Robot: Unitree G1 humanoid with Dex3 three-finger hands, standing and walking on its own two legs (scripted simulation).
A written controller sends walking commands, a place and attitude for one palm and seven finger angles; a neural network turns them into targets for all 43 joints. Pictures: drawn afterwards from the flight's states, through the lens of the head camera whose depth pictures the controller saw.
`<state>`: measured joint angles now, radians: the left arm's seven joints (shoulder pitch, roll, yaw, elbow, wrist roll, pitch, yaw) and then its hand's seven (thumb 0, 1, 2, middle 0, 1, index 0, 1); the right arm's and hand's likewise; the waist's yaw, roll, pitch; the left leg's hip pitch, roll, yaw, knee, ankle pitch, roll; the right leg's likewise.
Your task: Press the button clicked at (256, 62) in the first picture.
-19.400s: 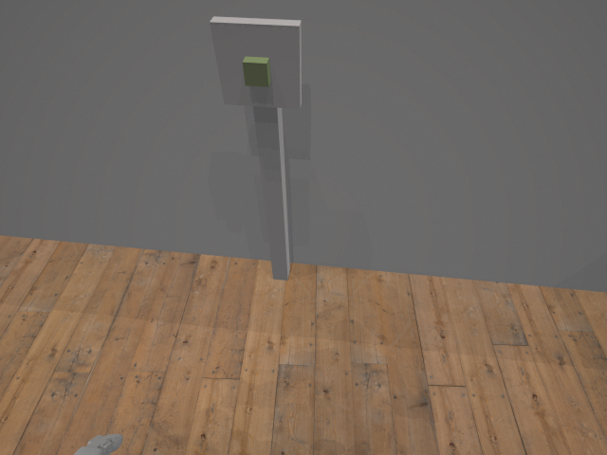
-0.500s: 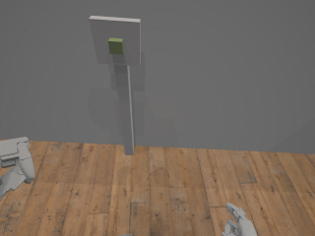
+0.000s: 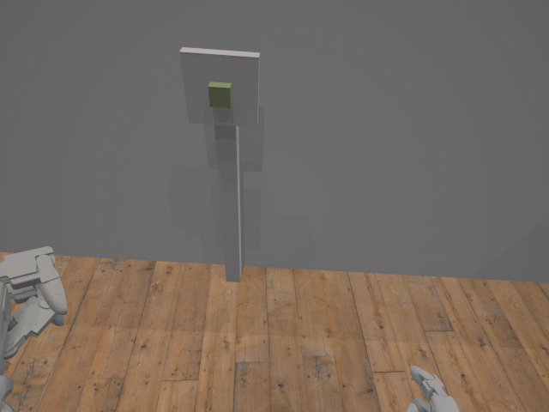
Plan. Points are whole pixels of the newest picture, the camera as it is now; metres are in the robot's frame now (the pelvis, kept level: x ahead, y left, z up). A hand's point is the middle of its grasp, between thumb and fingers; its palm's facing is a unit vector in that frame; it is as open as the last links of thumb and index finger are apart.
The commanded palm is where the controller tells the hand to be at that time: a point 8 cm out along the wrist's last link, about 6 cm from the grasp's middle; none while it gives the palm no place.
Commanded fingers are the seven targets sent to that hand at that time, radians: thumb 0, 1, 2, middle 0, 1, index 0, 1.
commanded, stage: let the arm hang, fingers relaxed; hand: left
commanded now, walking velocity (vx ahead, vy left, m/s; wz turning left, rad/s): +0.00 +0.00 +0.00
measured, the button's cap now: (220, 94) +0.78 +0.18 +0.11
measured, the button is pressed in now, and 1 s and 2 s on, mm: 0 0 0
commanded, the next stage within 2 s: stand and wait in 1.18 s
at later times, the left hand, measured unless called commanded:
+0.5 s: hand out of the picture -0.06 +0.19 -0.17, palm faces +0.06 -0.97 -0.23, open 4.0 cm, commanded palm none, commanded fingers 0.00 0.90 0.90 -0.49 -0.62 -0.49 -0.62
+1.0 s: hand out of the picture +0.03 +0.16 -0.16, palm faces +0.06 -0.97 -0.22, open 7.3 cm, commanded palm none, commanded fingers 0.00 0.90 0.90 -0.20 -0.30 -0.20 -0.30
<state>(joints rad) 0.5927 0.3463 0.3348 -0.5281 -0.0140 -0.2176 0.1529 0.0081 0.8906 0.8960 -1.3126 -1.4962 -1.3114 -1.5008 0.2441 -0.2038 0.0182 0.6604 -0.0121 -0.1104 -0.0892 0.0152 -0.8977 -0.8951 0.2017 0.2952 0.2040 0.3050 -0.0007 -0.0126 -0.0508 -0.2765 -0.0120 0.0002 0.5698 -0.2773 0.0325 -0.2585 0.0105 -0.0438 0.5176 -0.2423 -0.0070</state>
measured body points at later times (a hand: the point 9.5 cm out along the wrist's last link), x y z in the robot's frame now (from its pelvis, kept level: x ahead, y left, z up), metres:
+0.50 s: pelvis -0.02 -0.02 +0.00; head -0.01 +0.00 +0.45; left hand -0.06 +0.24 -0.15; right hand -0.01 -0.27 -0.14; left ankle +0.02 +0.09 -0.73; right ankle +0.02 -0.12 -0.73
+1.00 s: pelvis -0.01 -0.02 +0.01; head -0.01 -0.03 +0.46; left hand +0.02 +0.21 -0.14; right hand -0.01 -0.23 -0.16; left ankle +0.02 +0.09 -0.73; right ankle +0.02 -0.12 -0.73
